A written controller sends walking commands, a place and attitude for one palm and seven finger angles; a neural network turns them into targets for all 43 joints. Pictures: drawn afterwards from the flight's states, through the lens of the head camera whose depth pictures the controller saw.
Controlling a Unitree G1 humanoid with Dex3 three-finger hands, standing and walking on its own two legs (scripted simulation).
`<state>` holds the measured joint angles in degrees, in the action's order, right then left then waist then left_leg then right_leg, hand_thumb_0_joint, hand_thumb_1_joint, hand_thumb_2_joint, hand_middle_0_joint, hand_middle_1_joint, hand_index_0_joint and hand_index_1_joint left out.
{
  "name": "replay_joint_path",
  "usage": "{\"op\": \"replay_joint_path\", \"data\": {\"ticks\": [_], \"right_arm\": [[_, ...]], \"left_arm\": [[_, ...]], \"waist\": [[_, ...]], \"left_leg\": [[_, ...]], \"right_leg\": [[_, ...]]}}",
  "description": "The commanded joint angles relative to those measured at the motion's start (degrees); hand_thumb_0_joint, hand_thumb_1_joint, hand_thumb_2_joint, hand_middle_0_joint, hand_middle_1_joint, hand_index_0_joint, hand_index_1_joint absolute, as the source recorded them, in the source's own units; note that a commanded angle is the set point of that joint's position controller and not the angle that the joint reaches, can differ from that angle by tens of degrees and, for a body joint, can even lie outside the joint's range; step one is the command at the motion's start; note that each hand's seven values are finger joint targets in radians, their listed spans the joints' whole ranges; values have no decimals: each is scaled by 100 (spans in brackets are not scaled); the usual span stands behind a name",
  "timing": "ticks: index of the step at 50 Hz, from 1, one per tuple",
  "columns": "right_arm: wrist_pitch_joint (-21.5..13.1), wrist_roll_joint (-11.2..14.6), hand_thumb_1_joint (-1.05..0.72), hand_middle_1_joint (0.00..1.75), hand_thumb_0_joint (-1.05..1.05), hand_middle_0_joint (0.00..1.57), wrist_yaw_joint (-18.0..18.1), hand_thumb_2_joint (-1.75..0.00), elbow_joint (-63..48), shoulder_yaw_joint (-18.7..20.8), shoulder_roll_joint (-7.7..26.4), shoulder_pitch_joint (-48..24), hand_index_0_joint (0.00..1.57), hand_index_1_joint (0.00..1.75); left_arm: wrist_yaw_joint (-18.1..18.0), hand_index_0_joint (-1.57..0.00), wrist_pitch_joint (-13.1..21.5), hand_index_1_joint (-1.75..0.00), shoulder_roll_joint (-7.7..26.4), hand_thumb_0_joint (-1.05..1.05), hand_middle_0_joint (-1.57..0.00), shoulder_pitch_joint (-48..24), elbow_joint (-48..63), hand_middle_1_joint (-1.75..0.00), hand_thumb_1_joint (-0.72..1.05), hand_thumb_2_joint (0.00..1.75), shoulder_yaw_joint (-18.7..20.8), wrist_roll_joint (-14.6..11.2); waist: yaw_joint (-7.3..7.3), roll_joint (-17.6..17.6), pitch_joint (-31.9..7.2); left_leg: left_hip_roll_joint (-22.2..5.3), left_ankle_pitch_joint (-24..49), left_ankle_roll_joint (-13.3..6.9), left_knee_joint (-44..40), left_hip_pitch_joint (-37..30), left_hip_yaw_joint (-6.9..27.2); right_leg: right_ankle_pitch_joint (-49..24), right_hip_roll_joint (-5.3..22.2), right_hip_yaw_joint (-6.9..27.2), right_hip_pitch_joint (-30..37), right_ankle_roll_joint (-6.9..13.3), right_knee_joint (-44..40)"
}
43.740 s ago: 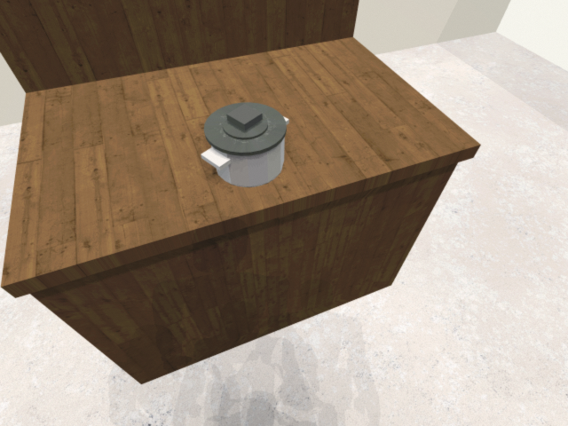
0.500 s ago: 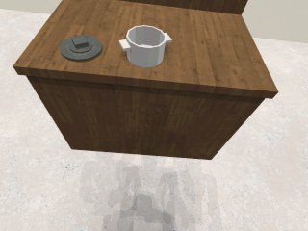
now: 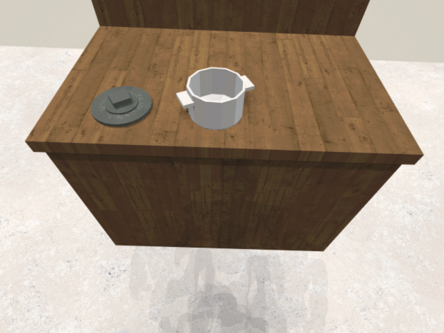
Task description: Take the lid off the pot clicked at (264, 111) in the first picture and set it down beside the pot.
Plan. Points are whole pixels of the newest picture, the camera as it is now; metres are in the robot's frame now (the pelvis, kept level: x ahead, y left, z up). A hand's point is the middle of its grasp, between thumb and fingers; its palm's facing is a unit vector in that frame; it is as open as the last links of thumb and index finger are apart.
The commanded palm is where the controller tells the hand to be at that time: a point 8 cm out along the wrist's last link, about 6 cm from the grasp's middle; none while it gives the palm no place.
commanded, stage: stop stepping back and stand still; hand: left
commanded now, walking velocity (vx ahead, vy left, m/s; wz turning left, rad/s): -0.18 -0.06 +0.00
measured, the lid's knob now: (119, 97) +0.66 +0.29 +0.02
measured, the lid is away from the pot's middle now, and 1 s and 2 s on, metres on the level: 0.25 0.25 0.25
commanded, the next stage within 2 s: let the arm hang, fingers relaxed in 1.84 s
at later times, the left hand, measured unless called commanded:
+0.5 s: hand out of the picture +0.09 +0.19 -0.17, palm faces +0.01 -0.98 -0.21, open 7.4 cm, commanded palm none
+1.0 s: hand (129, 308) +0.20 +0.21 -0.18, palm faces -0.04 -0.98 -0.18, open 7.4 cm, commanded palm none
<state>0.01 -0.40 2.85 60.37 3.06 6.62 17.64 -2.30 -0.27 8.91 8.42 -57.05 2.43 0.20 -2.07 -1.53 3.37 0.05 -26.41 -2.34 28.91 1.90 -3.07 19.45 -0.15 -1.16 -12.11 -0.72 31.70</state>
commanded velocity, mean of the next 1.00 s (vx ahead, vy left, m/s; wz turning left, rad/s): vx -0.04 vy -0.02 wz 0.00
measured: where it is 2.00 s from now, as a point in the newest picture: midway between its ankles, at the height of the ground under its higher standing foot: outside the picture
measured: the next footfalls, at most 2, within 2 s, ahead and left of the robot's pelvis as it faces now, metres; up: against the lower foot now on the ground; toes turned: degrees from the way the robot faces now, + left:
left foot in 0.58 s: +0.02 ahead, +0.12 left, +0.00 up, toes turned -1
right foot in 0.76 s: +0.08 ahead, -0.10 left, +0.00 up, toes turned -5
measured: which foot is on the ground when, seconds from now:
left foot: down 0.00-0.44, up 0.46-0.56, down 0.58-1.00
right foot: down 0.00-0.60, up 0.62-0.74, down 0.76-1.00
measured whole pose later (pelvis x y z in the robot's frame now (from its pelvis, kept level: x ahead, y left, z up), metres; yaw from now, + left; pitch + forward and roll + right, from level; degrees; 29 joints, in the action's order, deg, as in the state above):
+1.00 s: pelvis +0.11 +0.04 +0.00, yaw -4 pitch +2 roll -2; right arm -0.8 -0.5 2.8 59.1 3.5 6.0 17.5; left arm -2.8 -0.8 9.5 9.0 -57.4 3.4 0.3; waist -2.1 1.1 5.3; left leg 0.5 -26.5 -3.1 29.2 5.0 -2.9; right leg 23.5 1.4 -1.8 -11.2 -0.8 35.4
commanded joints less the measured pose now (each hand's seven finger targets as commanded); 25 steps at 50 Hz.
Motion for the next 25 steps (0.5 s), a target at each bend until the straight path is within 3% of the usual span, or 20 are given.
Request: {"op": "replay_joint_path", "data": {"ticks": [1,6,8,10,13,16,17,18,19,20,21,22,23,24,25], "right_arm": [[-26,3,-90,30,0,20,120,-90,-12,134,608,855,20,30],[15,1,-90,30,0,20,114,-90,-79,131,564,728,20,30],[14,5,-90,30,0,20,112,-90,-89,125,532,753,20,30],[9,-12,-90,30,0,20,128,-90,-83,119,577,796,20,30],[17,-6,-90,30,0,20,163,-90,-86,112,608,964,20,30],[21,-5,-90,30,0,20,208,-90,-53,118,747,1100,20,30],[33,9,-90,30,0,20,208,-90,-54,139,817,1126,20,30],[40,38,-90,30,0,20,198,-90,-72,142,813,1060,20,30],[50,45,-90,30,0,20,200,-90,-113,158,784,957,20,30],[56,68,-90,30,0,20,195,-90,-169,178,726,884,20,30],[64,96,-90,30,0,20,156,-90,-240,198,620,746,20,30],[75,105,-90,30,0,20,87,-90,-356,185,448,466,20,30],[119,111,-90,30,0,20,59,-90,-457,193,346,236,20,30],[130,72,-90,30,0,20,23,-90,-499,181,314,212,20,30],[120,65,-90,30,0,20,-11,-90,-477,140,252,311,20,30]], "left_arm": [[-94,-20,33,-30,599,0,-20,353,186,-30,90,90,163,-27],[-118,-20,-12,-30,523,0,-20,336,124,-30,90,90,149,-1],[-116,-20,-14,-30,505,0,-20,313,130,-30,90,90,150,8],[-106,-20,-18,-30,480,0,-20,356,157,-30,90,90,154,4],[-106,-20,-35,-30,480,0,-20,326,226,-30,90,90,151,-4],[-108,-20,-59,-30,503,0,-20,397,280,-30,90,90,171,6],[-111,-20,-58,-30,561,0,-20,495,268,-30,90,90,190,8],[-116,-20,-65,-30,616,0,-20,613,204,-30,90,90,204,-1],[-130,-20,-55,-30,648,0,-20,798,113,-30,90,90,232,2],[-147,-20,-27,-30,750,0,-20,1033,14,-30,90,90,278,24],[-161,-20,6,-30,870,0,-20,1230,-91,-30,90,90,307,51],[-152,-20,44,-30,924,0,-20,1311,-151,-30,90,90,308,90],[-161,-20,40,-30,899,0,-20,1102,-101,-30,90,90,259,120],[-172,-20,64,-30,876,0,-20,826,33,-30,90,90,250,182],[-150,-20,71,-30,837,0,-20,662,109,-30,90,90,235,178]], "waist": [[69,-225,-436],[42,-66,-53],[27,136,-12],[13,-64,-110],[-36,-351,-286],[12,-710,-436],[60,-770,-580],[123,-722,-601],[217,-566,-596],[293,-200,-669],[344,310,-707],[389,810,-446],[352,954,-101],[249,956,223],[78,747,253]], "left_leg": [[-799,6624,126,-56,-209,281],[-852,5369,67,-542,-87,255],[-900,5096,26,-654,-59,282],[-966,5270,-8,-657,-199,309],[-1107,6384,-63,-572,-515,422],[-1221,8654,-36,-147,-977,448],[-1176,9154,30,104,-1070,410],[-1107,9038,68,248,-882,342],[-965,8503,135,542,-544,244],[-757,7307,212,969,20,94],[-460,5040,252,1429,613,-105],[-141,1251,292,2011,1424,-118],[-153,-623,221,2227,1674,212],[-243,-897,176,2044,1744,536],[-281,-710,176,1458,1686,463]], "right_leg": [[-3424,433,191,610,373,-124],[-3120,443,268,341,302,-239],[-2939,406,266,280,288,-252],[-2754,386,283,199,266,-244],[-2180,272,179,44,227,-137],[-1306,78,-153,-109,244,-60],[-1285,7,-282,33,297,-138],[-1684,45,-278,281,333,-185],[-2670,194,-194,668,390,-246],[-4155,476,58,1216,526,-267],[-5481,927,418,1586,823,-323],[-6326,1388,785,1779,1228,-618],[-5863,1765,1068,1309,1494,-884],[-5040,1771,1204,775,1528,-1012],[-4613,1596,1118,646,1407,-1052]]}}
